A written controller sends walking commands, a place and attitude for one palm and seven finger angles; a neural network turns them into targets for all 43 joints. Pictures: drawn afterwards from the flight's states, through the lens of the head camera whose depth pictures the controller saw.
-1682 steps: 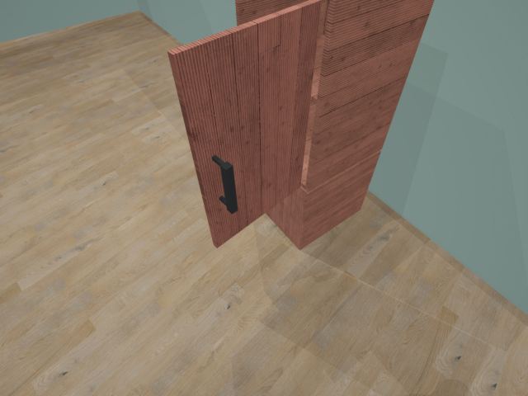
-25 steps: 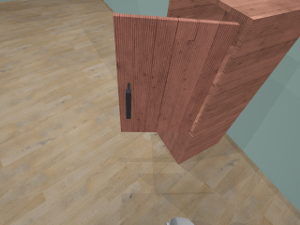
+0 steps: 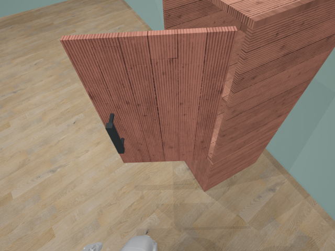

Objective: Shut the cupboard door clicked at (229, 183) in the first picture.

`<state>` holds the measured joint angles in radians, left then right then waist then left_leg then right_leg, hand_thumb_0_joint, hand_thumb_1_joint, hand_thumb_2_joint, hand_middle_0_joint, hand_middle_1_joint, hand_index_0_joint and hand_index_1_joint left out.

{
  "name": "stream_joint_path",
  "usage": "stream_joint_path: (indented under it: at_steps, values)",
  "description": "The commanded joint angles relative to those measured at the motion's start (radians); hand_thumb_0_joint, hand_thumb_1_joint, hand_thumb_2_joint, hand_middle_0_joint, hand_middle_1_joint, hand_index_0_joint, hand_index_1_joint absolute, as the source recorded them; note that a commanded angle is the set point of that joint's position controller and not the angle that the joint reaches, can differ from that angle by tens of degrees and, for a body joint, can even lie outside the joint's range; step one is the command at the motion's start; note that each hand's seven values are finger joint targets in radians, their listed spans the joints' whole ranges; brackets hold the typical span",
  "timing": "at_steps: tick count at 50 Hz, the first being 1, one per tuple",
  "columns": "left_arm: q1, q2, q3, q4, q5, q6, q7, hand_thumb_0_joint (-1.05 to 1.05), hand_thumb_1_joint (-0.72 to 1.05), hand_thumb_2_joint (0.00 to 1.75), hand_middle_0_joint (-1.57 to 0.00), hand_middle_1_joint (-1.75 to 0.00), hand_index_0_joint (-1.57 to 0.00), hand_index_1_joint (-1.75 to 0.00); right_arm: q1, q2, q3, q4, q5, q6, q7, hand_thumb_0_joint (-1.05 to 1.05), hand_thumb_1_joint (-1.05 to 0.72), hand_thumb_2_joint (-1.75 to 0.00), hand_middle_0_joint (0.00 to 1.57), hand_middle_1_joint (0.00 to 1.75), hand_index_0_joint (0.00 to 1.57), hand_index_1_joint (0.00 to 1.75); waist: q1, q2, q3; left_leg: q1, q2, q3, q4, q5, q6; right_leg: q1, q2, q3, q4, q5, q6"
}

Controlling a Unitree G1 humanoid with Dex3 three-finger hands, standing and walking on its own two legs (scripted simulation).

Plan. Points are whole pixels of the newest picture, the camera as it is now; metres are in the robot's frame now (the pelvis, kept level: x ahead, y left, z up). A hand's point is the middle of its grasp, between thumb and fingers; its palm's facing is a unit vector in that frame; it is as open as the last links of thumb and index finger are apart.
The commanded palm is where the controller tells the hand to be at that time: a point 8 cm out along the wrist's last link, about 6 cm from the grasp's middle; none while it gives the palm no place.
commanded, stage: come to a stop and stand still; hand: left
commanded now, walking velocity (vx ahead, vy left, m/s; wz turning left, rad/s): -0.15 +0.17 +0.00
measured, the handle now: (116, 134) +0.46 +0.21 -0.08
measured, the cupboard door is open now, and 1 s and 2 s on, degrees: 63 63 63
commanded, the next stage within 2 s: look again from close up in 1.10 s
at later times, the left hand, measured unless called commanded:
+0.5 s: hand out of the picture -0.03 +0.28 -0.19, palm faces +0.09 -0.97 -0.21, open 7.4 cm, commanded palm none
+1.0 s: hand out of the picture -0.07 +0.25 -0.18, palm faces +0.01 -0.99 -0.17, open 7.3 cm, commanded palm none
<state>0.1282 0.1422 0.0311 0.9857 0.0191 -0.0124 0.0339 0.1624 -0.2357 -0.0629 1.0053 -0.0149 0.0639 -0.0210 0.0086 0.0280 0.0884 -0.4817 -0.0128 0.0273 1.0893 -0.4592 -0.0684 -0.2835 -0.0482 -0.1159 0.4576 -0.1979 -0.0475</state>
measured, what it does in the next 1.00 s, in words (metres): steps to the left: left foot, then right foot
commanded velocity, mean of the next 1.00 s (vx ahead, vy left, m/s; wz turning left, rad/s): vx -0.01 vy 0.01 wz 0.00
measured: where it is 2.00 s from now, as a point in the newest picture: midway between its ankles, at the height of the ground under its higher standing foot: outside the picture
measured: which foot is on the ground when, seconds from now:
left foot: up 0.00-0.30, down 0.32-1.00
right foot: down 0.00-0.32, up 0.34-0.60, down 0.62-1.00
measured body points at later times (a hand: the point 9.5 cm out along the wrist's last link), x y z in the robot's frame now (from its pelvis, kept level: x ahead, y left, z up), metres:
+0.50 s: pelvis -0.04 +0.08 +0.00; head -0.02 +0.11 +0.44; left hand -0.03 +0.34 -0.17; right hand +0.03 -0.15 -0.14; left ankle -0.04 +0.19 -0.74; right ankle -0.05 -0.05 -0.70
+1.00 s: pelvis -0.08 +0.08 +0.00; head -0.07 +0.09 +0.45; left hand -0.07 +0.30 -0.16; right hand -0.12 -0.14 -0.16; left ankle -0.04 +0.19 -0.74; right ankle -0.10 -0.03 -0.74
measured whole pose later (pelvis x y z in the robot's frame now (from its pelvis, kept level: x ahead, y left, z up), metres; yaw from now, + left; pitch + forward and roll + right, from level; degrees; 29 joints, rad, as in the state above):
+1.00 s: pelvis -0.08 +0.08 +0.00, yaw -1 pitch -2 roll +0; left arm 0.27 0.16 0.01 1.11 0.01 0.02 0.03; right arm 0.34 -0.13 0.00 1.16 -0.01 0.01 -0.03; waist -0.02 -0.03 0.03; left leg -0.19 0.01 0.06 0.37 -0.15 0.01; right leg -0.12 0.02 0.01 0.39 -0.24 -0.02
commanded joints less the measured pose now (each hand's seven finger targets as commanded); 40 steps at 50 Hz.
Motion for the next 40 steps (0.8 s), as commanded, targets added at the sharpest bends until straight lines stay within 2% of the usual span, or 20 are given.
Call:
stream_joint_path:
  at_steps: [1, 5, 10, 13, 14, 15, 16, 17, 18, 20, 22, 23, 27, 29, 31, 32, 33, 34, 35, 40]
  values:
    - [0.118, 0.213, 0.056, -0.018, 0.003, -0.002, 0.031, 0.0, 0.9, 0.9, -0.2, -0.3, -0.2, -0.3, 0.05, -0.053, -0.014, -0.064, -0.007, 0.023, 0.014, 0.0, -0.9, -0.9, 0.2, 0.3, 0.2, 0.3, 0.012, -0.133, -0.172, -0.061, 0.024, -0.095, 0.077, 0.069, -0.011, 0.197, -0.338, 0.22, -0.086, 0.775, -0.147]
    - [0.114, 0.223, 0.057, -0.037, 0.011, 0.002, 0.027, 0.0, 0.9, 0.9, -0.2, -0.3, -0.2, -0.3, 0.004, -0.06, -0.015, -0.096, -0.007, 0.02, 0.021, 0.0, -0.9, -0.9, 0.2, 0.3, 0.2, 0.3, 0.011, -0.183, -0.155, -0.037, 0.029, -0.089, 0.01, 0.067, -0.012, 0.157, -0.325, 0.215, -0.098, 0.643, -0.151]
    - [0.119, 0.256, 0.063, -0.055, 0.025, 0.014, 0.008, 0.0, 0.9, 0.9, -0.2, -0.3, -0.2, -0.3, -0.026, -0.05, -0.003, -0.12, 0.006, -0.007, 0.024, 0.0, -0.9, -0.9, 0.2, 0.3, 0.2, 0.3, 0.025, -0.271, -0.15, 0.104, 0.019, -0.017, -0.27, 0.024, 0.007, 0.112, -0.281, 0.209, -0.097, 0.454, -0.138]
    - [0.11, 0.266, 0.064, -0.044, 0.02, 0.021, 0.0, 0.0, 0.9, 0.9, -0.2, -0.3, -0.2, -0.3, 0.044, -0.048, 0.002, -0.095, 0.008, -0.026, 0.02, 0.0, -0.9, -0.9, 0.2, 0.3, 0.2, 0.3, -0.004, -0.25, -0.173, 0.276, 0.0, 0.031, -0.559, 0.166, 0.016, 0.068, -0.232, 0.195, -0.037, 0.314, -0.076]
    - [0.107, 0.252, 0.059, -0.042, 0.011, 0.026, 0.0, 0.0, 0.9, 0.9, -0.2, -0.3, -0.2, -0.3, 0.086, -0.061, 0.004, -0.078, 0.008, -0.036, 0.02, 0.0, -0.9, -0.9, 0.2, 0.3, 0.2, 0.3, -0.023, -0.199, -0.185, 0.379, 0.014, 0.023, -0.686, 0.276, 0.022, 0.016, -0.199, 0.177, 0.009, 0.214, -0.034]
    - [0.13, 0.204, 0.048, -0.047, 0.002, 0.034, -0.001, 0.0, 0.9, 0.9, -0.2, -0.3, -0.2, -0.3, 0.103, -0.119, -0.003, -0.074, 0.006, -0.048, 0.018, 0.0, -0.9, -0.9, 0.2, 0.3, 0.2, 0.3, -0.022, -0.019, -0.207, 0.454, 0.127, -0.08, -0.75, 0.349, 0.042, -0.053, -0.122, 0.121, 0.103, 0.029, 0.016]
    - [0.143, 0.145, 0.034, -0.059, -0.003, 0.043, -0.003, 0.0, 0.9, 0.9, -0.2, -0.3, -0.2, -0.3, 0.08, -0.195, -0.017, -0.096, -0.004, -0.05, 0.013, 0.0, -0.9, -0.9, 0.2, 0.3, 0.2, 0.3, -0.014, 0.228, -0.166, 0.369, 0.32, -0.278, -0.807, 0.517, 0.113, -0.126, -0.022, 0.048, 0.206, -0.267, 0.071]
    - [0.107, 0.149, 0.031, -0.06, -0.001, 0.055, 0.005, 0.0, 0.9, 0.9, -0.2, -0.3, -0.2, -0.3, 0.034, -0.201, -0.009, -0.106, -0.012, -0.038, 0.004, 0.0, -0.9, -0.9, 0.2, 0.3, 0.2, 0.3, -0.022, 0.201, -0.094, 0.193, 0.36, -0.284, -0.84, 0.505, 0.193, -0.077, 0.003, 0.115, 0.326, -0.36, 0.067]
    - [0.108, 0.143, 0.033, -0.077, 0.0, 0.057, -0.001, 0.0, 0.9, 0.9, -0.2, -0.3, -0.2, -0.3, -0.001, -0.184, 0.003, -0.124, -0.017, -0.04, -0.004, 0.0, -0.9, -0.9, 0.2, 0.3, 0.2, 0.3, 0.008, 0.109, -0.028, 0.098, 0.358, -0.245, -0.849, 0.443, 0.225, -0.05, -0.013, 0.124, 0.382, -0.327, 0.059]
    - [0.128, 0.157, 0.037, -0.024, 0.003, 0.067, -0.005, 0.0, 0.9, 0.9, -0.2, -0.3, -0.2, -0.3, -0.036, -0.129, 0.021, -0.097, -0.015, -0.052, -0.017, 0.0, -0.9, -0.9, 0.2, 0.3, 0.2, 0.3, 0.027, 0.218, -0.033, 0.182, 0.253, -0.168, -0.823, 0.571, 0.194, -0.087, 0.014, 0.163, 0.453, -0.257, 0.06]
    - [0.153, 0.156, 0.035, -0.005, -0.004, 0.059, -0.008, 0.0, 0.9, 0.9, -0.2, -0.3, -0.2, -0.3, -0.02, -0.104, 0.031, -0.084, -0.008, -0.057, -0.023, 0.0, -0.9, -0.9, 0.2, 0.3, 0.2, 0.3, 0.032, 0.21, -0.068, 0.249, 0.227, -0.128, -0.792, 0.621, 0.197, -0.077, 0.023, 0.16, 0.448, -0.238, 0.059]
    - [0.151, 0.153, 0.031, 0.0, -0.003, 0.054, -0.01, 0.0, 0.9, 0.9, -0.2, -0.3, -0.2, -0.3, -0.004, -0.095, 0.032, -0.078, -0.005, -0.059, -0.023, 0.0, -0.9, -0.9, 0.2, 0.3, 0.2, 0.3, 0.028, 0.157, -0.07, 0.267, 0.229, -0.132, -0.787, 0.64, 0.207, -0.063, 0.024, 0.15, 0.417, -0.241, 0.059]
    - [0.15, 0.12, 0.012, 0.016, -0.007, 0.044, -0.009, 0.0, 0.9, 0.9, -0.2, -0.3, -0.2, -0.3, 0.066, -0.094, 0.021, -0.025, -0.001, -0.063, -0.024, 0.0, -0.9, -0.9, 0.2, 0.3, 0.2, 0.3, 0.01, 0.122, -0.11, 0.331, 0.24, -0.176, -0.781, 0.562, 0.217, 0.034, 0.027, 0.118, 0.169, -0.195, 0.061]
    - [0.207, 0.118, 0.008, 0.046, -0.007, 0.031, -0.006, 0.0, 0.9, 0.9, -0.2, -0.3, -0.2, -0.3, 0.074, -0.079, 0.023, -0.009, 0.01, -0.065, -0.021, 0.0, -0.9, -0.9, 0.2, 0.3, 0.2, 0.3, 0.033, 0.04, -0.12, 0.279, 0.192, -0.159, -0.723, 0.495, 0.172, 0.17, 0.021, 0.151, -0.068, 0.0, 0.052]
    - [0.185, 0.154, 0.004, 0.064, -0.004, 0.014, 0.001, 0.0, 0.9, 0.9, -0.2, -0.3, -0.2, -0.3, 0.099, -0.027, 0.031, -0.001, 0.02, -0.066, -0.014, 0.0, -0.9, -0.9, 0.2, 0.3, 0.2, 0.3, -0.008, -0.094, -0.087, 0.249, 0.094, -0.08, -0.698, 0.305, 0.09, 0.156, -0.101, 0.288, -0.153, 0.066, -0.002]
    - [0.154, 0.169, 0.002, 0.059, -0.007, 0.012, -0.001, 0.0, 0.9, 0.9, -0.2, -0.3, -0.2, -0.3, 0.115, -0.019, 0.036, 0.011, 0.017, -0.067, -0.008, 0.0, -0.9, -0.9, 0.2, 0.3, 0.2, 0.3, -0.023, -0.095, -0.064, 0.294, 0.071, -0.067, -0.714, 0.285, 0.075, 0.087, -0.128, 0.287, -0.159, 0.045, -0.021]
    - [0.145, 0.163, 0.001, 0.056, -0.006, 0.016, -0.002, 0.0, 0.9, 0.9, -0.2, -0.3, -0.2, -0.3, 0.126, -0.015, 0.035, 0.025, 0.014, -0.065, -0.003, 0.0, -0.9, -0.9, 0.2, 0.3, 0.2, 0.3, -0.024, -0.041, -0.056, 0.326, 0.073, -0.075, -0.73, 0.343, 0.076, 0.064, -0.105, 0.255, -0.143, 0.041, -0.016]
    - [0.153, 0.141, 0.001, 0.07, -0.008, 0.003, 0.001, 0.0, 0.9, 0.9, -0.2, -0.3, -0.2, -0.3, 0.138, -0.017, 0.036, 0.044, 0.006, -0.069, -0.007, 0.0, -0.9, -0.9, 0.2, 0.3, 0.2, 0.3, -0.025, -0.145, -0.1, 0.348, 0.091, -0.07, -0.718, 0.406, 0.077, 0.099, -0.068, 0.248, -0.123, 0.121, -0.008]
    - [0.162, 0.125, -0.005, 0.076, -0.01, -0.001, 0.003, 0.0, 0.9, 0.9, -0.2, -0.3, -0.2, -0.3, 0.143, -0.035, 0.036, 0.056, 0.007, -0.072, -0.009, 0.0, -0.9, -0.9, 0.2, 0.3, 0.2, 0.3, -0.021, -0.168, -0.11, 0.367, 0.098, -0.066, -0.716, 0.401, 0.078, 0.105, -0.068, 0.24, -0.131, 0.123, -0.005]
    - [0.165, 0.106, -0.01, 0.091, -0.012, 0.01, 0.006, 0.0, 0.9, 0.9, -0.2, -0.3, -0.2, -0.3, 0.164, -0.02, 0.045, 0.1, 0.006, -0.07, -0.009, 0.0, -0.9, -0.9, 0.2, 0.3, 0.2, 0.3, -0.016, -0.072, 0.01, 0.314, 0.102, -0.075, -0.786, 0.294, 0.079, 0.064, -0.044, 0.231, -0.165, -0.043, 0.007]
